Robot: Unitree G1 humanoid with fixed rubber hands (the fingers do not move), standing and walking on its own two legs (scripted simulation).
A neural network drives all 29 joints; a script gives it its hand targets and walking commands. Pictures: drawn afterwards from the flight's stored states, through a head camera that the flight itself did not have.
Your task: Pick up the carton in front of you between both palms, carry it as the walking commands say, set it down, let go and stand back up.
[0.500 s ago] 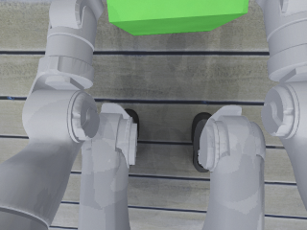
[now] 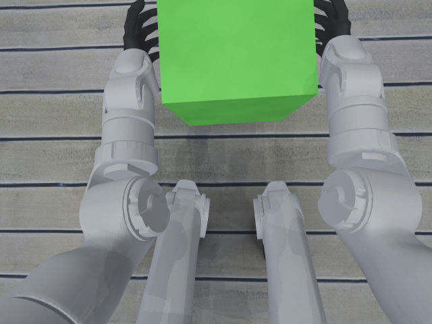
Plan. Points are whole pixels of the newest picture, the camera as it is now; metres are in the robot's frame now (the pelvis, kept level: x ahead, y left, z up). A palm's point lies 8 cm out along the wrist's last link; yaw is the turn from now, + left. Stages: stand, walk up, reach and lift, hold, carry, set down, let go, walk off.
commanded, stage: reach and lift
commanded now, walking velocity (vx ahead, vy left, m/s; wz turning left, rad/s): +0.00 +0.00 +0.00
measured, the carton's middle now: (233, 59) +0.54 -0.01 -0.14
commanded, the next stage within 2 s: none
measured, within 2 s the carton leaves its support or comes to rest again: neither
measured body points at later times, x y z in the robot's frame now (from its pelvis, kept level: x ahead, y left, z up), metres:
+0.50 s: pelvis +0.04 +0.00 +0.12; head +0.24 -0.01 +0.53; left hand +0.50 +0.15 +0.08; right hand +0.50 -0.16 +0.08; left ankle +0.13 +0.14 -0.44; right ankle +0.12 -0.13 -0.44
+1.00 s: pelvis +0.09 +0.00 +0.26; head +0.17 +0.00 +0.70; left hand +0.45 +0.15 +0.23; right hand +0.44 -0.15 +0.23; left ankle +0.12 +0.14 -0.44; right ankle +0.12 -0.13 -0.44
